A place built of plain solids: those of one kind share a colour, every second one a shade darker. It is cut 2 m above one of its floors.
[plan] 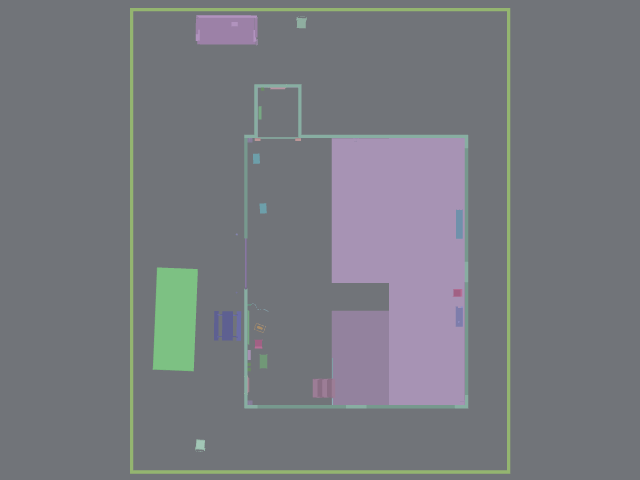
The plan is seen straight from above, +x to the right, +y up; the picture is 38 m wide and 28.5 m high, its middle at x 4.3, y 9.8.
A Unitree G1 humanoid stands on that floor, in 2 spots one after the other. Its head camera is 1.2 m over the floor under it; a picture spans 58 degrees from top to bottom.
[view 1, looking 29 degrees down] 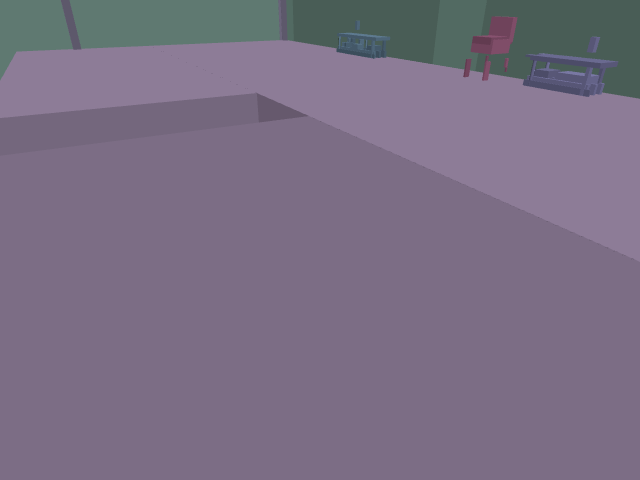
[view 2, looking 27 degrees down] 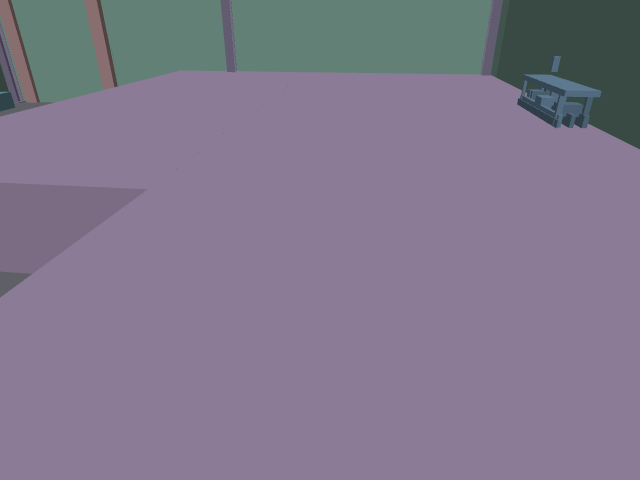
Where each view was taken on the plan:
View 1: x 6.00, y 1.00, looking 61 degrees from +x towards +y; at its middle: raised_floor_bank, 2.48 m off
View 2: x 10.15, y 4.20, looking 97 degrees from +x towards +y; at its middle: raised_floor_bank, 2.64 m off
